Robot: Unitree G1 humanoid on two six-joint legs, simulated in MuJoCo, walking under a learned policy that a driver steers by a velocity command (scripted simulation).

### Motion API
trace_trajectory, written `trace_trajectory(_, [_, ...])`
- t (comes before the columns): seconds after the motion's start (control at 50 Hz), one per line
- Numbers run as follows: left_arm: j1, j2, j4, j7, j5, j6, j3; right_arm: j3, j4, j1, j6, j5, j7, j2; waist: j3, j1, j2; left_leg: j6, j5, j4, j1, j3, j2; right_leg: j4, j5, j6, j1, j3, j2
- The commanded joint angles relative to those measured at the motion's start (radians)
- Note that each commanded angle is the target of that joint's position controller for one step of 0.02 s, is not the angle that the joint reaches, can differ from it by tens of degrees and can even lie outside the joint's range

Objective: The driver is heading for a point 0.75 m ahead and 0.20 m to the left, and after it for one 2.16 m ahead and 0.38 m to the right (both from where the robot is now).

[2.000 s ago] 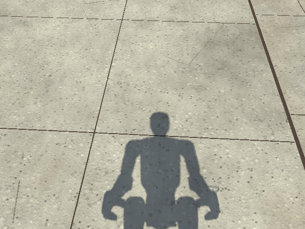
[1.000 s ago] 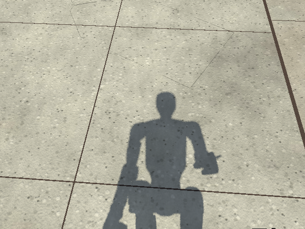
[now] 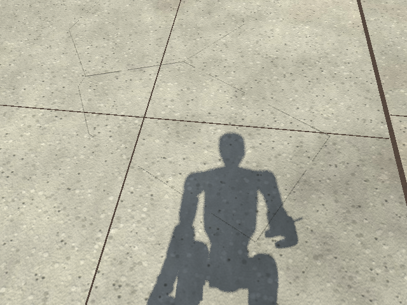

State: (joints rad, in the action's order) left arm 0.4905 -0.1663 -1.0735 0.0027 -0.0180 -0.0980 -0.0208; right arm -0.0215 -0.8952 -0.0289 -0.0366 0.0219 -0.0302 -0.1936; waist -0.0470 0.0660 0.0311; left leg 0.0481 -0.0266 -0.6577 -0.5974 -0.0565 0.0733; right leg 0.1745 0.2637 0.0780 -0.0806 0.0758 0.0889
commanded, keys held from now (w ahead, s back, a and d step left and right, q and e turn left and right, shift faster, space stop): w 0.06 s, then no key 0.94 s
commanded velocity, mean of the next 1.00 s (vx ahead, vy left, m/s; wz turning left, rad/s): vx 0.15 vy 0.00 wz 0.00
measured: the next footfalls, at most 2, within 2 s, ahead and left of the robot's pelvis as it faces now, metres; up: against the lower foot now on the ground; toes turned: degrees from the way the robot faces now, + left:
left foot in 0.10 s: +0.23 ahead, +0.10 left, +0.00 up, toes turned +4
right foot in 0.56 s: +0.25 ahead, -0.08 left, +0.00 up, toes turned -2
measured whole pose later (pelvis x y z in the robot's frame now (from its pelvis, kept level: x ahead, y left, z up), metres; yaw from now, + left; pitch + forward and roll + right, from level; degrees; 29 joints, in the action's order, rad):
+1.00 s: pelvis +0.20 +0.02 +0.00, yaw +0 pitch -2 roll +0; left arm 0.30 -0.12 -1.16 0.04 -0.01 -0.01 0.01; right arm 0.01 -1.14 -0.32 -0.02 0.01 0.04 -0.13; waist -0.03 0.00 0.00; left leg 0.05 -0.22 -0.38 -0.12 -0.08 -0.03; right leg 0.39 0.19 0.03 0.16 0.04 0.02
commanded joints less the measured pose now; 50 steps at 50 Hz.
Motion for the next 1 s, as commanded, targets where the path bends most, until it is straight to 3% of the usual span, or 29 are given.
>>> trace_trajectory(0.02, [0.068,-0.147,0.006,0.014,-0.009,-0.002,-0.026,-0.013,0.085,0.102,-0.021,-0.001,0.003,-0.07,-0.076,-0.018,-0.098,0.029,-0.057,0.06,-0.034,-0.015,-0.023,0.014,-0.554,0.122,-0.03,-0.136,-0.32])
trace_trajectory(0.06, [0.035,-0.16,0.006,0.019,-0.011,0.0,-0.03,-0.022,0.069,0.031,-0.031,-0.001,0.01,-0.081,-0.042,-0.061,-0.103,0.062,-0.135,0.111,0.1,-0.035,-0.066,0.119,-0.764,0.101,-0.038,-0.109,-0.319])
trace_trajectory(0.08, [0.024,-0.161,0.002,0.019,-0.01,0.004,-0.031,-0.031,0.028,-0.085,-0.04,0.003,0.018,-0.088,0.01,-0.105,-0.098,0.08,-0.128,0.154,0.235,-0.048,-0.104,0.256,-0.897,0.083,-0.028,-0.091,-0.296])
trace_trajectory(0.1, [0.013,-0.154,0.004,0.019,-0.001,0.005,-0.028,-0.043,-0.032,-0.255,-0.054,0.015,0.029,-0.108,0.097,-0.17,-0.071,0.105,-0.024,0.211,0.449,-0.04,-0.101,0.452,-0.866,0.054,0.048,-0.056,-0.249])
trace_trajectory(0.12, [0.013,-0.123,0.038,0.019,0.016,0.001,-0.016,-0.064,-0.068,-0.426,-0.066,0.042,0.041,-0.187,0.227,-0.214,0.01,0.153,0.16,0.177,0.724,0.168,0.114,0.741,-0.505,0.024,0.264,-0.022,-0.191])
trace_trajectory(0.14, [0.173,-0.035,0.024,0.018,0.058,0.009,-0.003,-0.081,-0.071,-0.444,-0.057,0.035,0.036,-0.261,0.367,-0.151,0.22,0.336,0.462,0.228,0.942,0.578,0.404,1.109,0.324,-0.019,0.56,0.012,-0.001])
trace_trajectory(0.16, [0.102,-0.131,0.014,0.025,0.024,0.019,-0.032,-0.078,-0.062,-0.399,-0.046,-0.017,0.028,-0.221,0.322,-0.144,0.037,0.319,0.536,0.259,0.835,0.546,0.346,1.164,0.276,-0.013,0.585,-0.13,-0.04])
trace_trajectory(0.18, [0.011,-0.108,0.043,0.023,0.015,0.018,-0.031,-0.058,-0.05,-0.287,-0.048,-0.021,0.028,-0.163,0.181,-0.105,0.031,0.287,0.587,0.279,0.7,0.392,0.308,1.137,0.206,-0.017,0.612,-0.135,-0.074])
trace_trajectory(0.2, [-0.031,-0.09,0.049,0.021,0.004,0.019,-0.029,-0.041,-0.048,-0.236,-0.052,-0.017,0.026,-0.102,0.104,-0.084,0.0,0.248,0.608,0.317,0.594,0.299,0.258,1.081,0.162,-0.023,0.601,-0.127,-0.104])
trace_trajectory(0.22, [-0.053,-0.091,0.05,0.017,-0.008,0.03,-0.034,-0.031,-0.054,-0.223,-0.056,-0.018,0.032,-0.071,0.07,-0.067,0.007,0.212,0.598,0.347,0.526,0.234,0.214,1.028,0.135,-0.03,0.572,-0.125,-0.122])
trace_trajectory(0.26, [-0.023,-0.06,0.038,0.007,-0.017,0.058,-0.032,-0.015,-0.076,-0.232,-0.061,-0.015,0.039,-0.041,0.075,-0.028,0.021,0.179,0.646,0.374,0.432,0.151,0.171,0.95,0.099,-0.045,0.471,-0.111,-0.117])
trace_trajectory(0.32, [-0.029,-0.037,0.031,0.009,-0.011,0.086,-0.027,-0.012,-0.094,-0.245,-0.072,-0.006,0.04,-0.084,0.097,0.007,0.027,0.178,0.704,0.378,0.379,0.08,0.145,0.832,0.051,-0.06,0.416,-0.089,-0.108])
trace_trajectory(0.36, [-0.085,-0.037,0.039,0.016,-0.009,0.096,-0.021,-0.003,-0.103,-0.249,-0.067,-0.002,0.041,-0.082,0.087,0.002,0.052,0.156,0.657,0.375,0.364,0.048,0.118,0.701,0.012,-0.06,0.399,-0.073,-0.113])
trace_trajectory(0.42, [-0.158,-0.05,0.042,0.026,-0.001,0.107,-0.013,0.004,-0.125,-0.297,-0.052,0.0,0.045,-0.085,0.092,-0.032,0.081,0.144,0.488,0.379,0.367,0.061,0.116,0.58,-0.023,-0.057,0.359,-0.056,-0.111])
trace_trajectory(0.48, [-0.202,-0.056,0.037,0.033,0.001,0.11,-0.005,0.009,-0.138,-0.317,-0.031,0.004,0.052,-0.078,0.06,-0.053,0.067,0.156,0.214,0.389,0.347,0.116,0.137,0.481,0.01,-0.054,0.319,-0.055,-0.118])
trace_trajectory(0.52, [-0.19,-0.044,0.021,0.038,-0.001,0.103,0.003,0.013,-0.139,-0.299,-0.018,-0.004,0.058,-0.071,0.027,-0.035,0.036,0.135,0.033,0.365,0.315,0.14,0.129,0.313,-0.04,-0.044,0.243,-0.05,-0.119])
trace_trajectory(0.54, [-0.184,-0.055,0.014,0.042,-0.004,0.095,0.006,0.014,-0.143,-0.314,-0.014,-0.005,0.061,-0.066,0.012,-0.035,0.0,0.1,-0.045,0.354,0.288,0.149,0.109,0.214,-0.129,-0.041,0.188,-0.089,-0.147])
trace_trajectory(0.56, [-0.154,-0.089,0.003,0.046,-0.01,0.084,0.003,0.015,-0.142,-0.337,-0.014,-0.005,0.061,-0.055,0.018,-0.052,-0.045,0.067,-0.107,0.324,0.265,0.142,0.076,0.193,-0.246,-0.033,0.133,-0.164,-0.223])
trace_trajectory(0.58, [-0.193,-0.127,0.0,0.045,0.003,0.079,-0.001,0.019,-0.16,-0.438,-0.009,-0.019,0.057,-0.006,-0.002,-0.127,-0.141,0.039,-0.201,0.342,0.269,0.093,-0.006,0.209,-0.314,0.007,0.176,-0.222,-0.269])
trace_trajectory(0.6, [-0.203,-0.074,-0.007,0.036,0.012,0.078,0.009,0.021,-0.184,-0.431,0.001,-0.017,0.06,-0.004,-0.018,-0.103,-0.141,0.026,-0.214,0.354,0.372,0.074,-0.024,0.181,-0.225,0.009,0.287,-0.214,-0.259])
trace_trajectory(0.62, [-0.209,-0.046,-0.009,0.032,0.012,0.075,0.016,0.014,-0.184,-0.401,0.007,-0.015,0.063,-0.026,-0.043,-0.095,-0.124,0.022,-0.173,0.349,0.415,0.085,-0.013,0.167,-0.171,-0.011,0.334,-0.194,-0.228])
trace_trajectory(0.66, [-0.201,-0.048,-0.021,0.037,0.014,0.075,0.016,0.008,-0.182,-0.368,0.011,-0.011,0.063,-0.039,-0.035,-0.085,-0.109,0.028,-0.123,0.342,0.437,0.096,0.007,0.155,-0.157,-0.029,0.32,-0.167,-0.195])
trace_trajectory(0.76, [-0.177,-0.043,-0.043,0.042,0.014,0.075,0.017,0.015,-0.202,-0.355,0.01,-0.013,0.068,-0.01,-0.019,-0.077,-0.045,0.019,-0.119,0.357,0.439,0.098,0.015,0.153,-0.184,-0.024,0.271,-0.165,-0.196])
trace_trajectory(1.0, [-0.134,-0.026,-0.082,0.044,0.011,0.081,0.026,0.023,-0.243,-0.369,0.018,-0.014,0.076,0.005,-0.032,-0.071,-0.033,0.015,-0.125,0.358,0.437,0.101,0.023,0.141,-0.168,-0.024,0.268,-0.158,-0.188])
Velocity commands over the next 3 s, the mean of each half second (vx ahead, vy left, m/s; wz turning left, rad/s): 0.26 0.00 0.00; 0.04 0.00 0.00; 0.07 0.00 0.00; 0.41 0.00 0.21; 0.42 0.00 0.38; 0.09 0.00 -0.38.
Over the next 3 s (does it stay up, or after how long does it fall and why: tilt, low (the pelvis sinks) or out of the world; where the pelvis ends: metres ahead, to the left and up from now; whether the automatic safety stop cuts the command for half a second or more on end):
stays up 0.78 0.05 0.00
